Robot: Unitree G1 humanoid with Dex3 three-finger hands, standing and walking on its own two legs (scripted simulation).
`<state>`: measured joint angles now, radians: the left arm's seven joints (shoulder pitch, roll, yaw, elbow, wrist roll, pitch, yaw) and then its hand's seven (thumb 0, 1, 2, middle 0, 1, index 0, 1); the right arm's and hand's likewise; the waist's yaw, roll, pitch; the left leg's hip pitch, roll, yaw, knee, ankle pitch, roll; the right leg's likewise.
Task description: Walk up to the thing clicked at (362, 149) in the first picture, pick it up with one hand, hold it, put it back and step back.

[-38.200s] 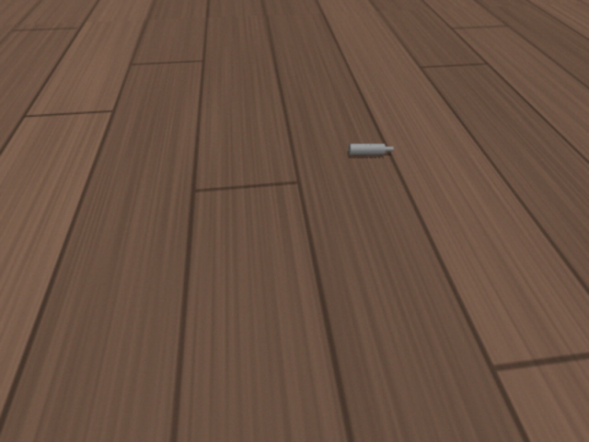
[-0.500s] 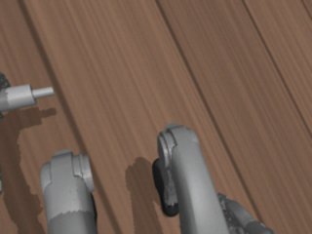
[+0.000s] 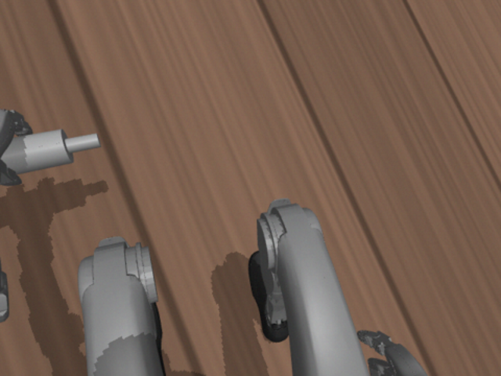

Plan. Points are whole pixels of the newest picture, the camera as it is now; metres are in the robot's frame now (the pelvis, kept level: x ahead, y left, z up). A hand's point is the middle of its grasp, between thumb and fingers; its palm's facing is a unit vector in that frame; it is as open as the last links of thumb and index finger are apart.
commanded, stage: lift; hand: left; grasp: from above
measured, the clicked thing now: (20, 155) +0.48 +0.28 -0.19
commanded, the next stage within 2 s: hold in 1.52 s
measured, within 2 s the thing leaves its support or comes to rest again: neither
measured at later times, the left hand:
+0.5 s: hand out of the picture +0.41 +0.30 -0.01, palm faces -0.45 -0.09 -0.89, open 8.7 cm
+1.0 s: hand out of the picture +0.35 +0.25 +0.20, palm faces -0.46 -0.12 -0.88, open 8.8 cm
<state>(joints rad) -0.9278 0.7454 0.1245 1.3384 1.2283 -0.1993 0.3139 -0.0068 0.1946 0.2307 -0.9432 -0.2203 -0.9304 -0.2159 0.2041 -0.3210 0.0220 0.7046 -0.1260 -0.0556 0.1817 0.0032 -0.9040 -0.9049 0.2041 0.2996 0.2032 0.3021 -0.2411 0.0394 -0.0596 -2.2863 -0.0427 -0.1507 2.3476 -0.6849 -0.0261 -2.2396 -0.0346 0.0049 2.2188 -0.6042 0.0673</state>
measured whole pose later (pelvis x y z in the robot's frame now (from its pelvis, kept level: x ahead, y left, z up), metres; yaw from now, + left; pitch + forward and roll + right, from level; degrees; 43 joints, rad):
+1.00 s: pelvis +0.02 +0.00 +0.28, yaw +4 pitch +20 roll -2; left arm -0.34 0.47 -0.13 0.70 0.97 0.00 0.06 0.00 0.18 0.32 -0.86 -0.33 -0.85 -0.32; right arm 0.19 -0.25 -0.02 0.69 0.03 0.04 -0.03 0.01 -0.89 -0.90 0.21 0.30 0.21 0.30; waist -0.07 0.05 -0.14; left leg -1.20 0.03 -0.04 1.41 -0.56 -0.02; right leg -1.21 -0.04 0.02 1.34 -0.48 0.06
